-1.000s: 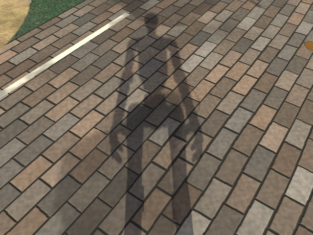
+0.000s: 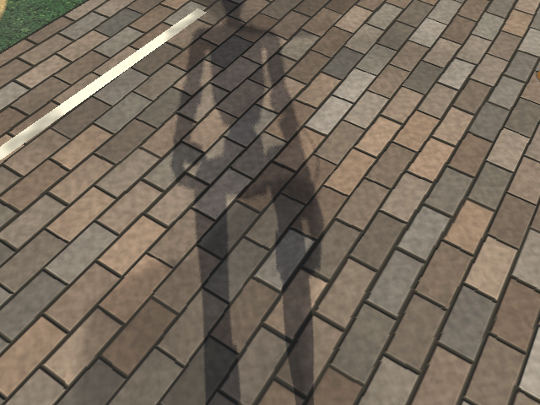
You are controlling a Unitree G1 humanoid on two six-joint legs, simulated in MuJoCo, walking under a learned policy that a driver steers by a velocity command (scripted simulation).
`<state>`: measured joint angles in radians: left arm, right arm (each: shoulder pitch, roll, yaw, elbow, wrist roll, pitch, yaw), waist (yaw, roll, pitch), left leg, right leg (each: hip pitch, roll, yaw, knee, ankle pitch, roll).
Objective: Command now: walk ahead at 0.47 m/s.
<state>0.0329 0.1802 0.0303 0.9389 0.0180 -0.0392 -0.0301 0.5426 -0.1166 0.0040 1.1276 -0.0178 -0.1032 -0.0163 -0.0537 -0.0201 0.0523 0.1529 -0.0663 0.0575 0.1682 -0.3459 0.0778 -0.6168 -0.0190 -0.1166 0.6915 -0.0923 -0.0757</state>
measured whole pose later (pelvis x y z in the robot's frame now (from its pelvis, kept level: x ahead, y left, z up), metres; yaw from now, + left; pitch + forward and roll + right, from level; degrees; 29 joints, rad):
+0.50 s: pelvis +0.29 -0.01 +0.01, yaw +0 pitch +0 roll -1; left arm 0.48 0.15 0.02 1.09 0.01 -0.11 0.01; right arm 0.06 -0.18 -0.03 0.92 -0.02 -0.04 0.03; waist 0.06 0.03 0.06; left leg -0.63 0.09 0.06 0.69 -0.01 0.04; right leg 0.06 0.10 -0.09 0.18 -0.26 -0.10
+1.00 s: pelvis +0.44 +0.01 +0.01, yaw -1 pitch -1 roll +0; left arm 0.26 0.14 0.01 1.08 0.03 0.01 0.03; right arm 0.32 -0.16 -0.02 1.06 -0.01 -0.02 -0.01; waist -0.01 -0.01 0.01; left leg -0.26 -0.06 0.12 0.41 -0.15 0.10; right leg -0.26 -0.03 -0.02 0.61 -0.38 -0.03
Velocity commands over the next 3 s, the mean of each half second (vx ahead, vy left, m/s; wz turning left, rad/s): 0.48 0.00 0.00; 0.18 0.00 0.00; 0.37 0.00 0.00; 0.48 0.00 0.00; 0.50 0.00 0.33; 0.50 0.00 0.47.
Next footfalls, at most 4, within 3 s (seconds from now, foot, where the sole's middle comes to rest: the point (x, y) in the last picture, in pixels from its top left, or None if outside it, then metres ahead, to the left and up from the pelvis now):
0.10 right None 0.23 -0.07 -0.77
0.62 left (230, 374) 0.53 0.08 -0.77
1.04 right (305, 398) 0.46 -0.10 -0.77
1.44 left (208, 319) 0.68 0.13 -0.77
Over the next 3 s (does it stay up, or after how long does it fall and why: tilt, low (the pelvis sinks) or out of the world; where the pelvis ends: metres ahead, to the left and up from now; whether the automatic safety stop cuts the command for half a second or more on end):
stays up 1.39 0.13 0.00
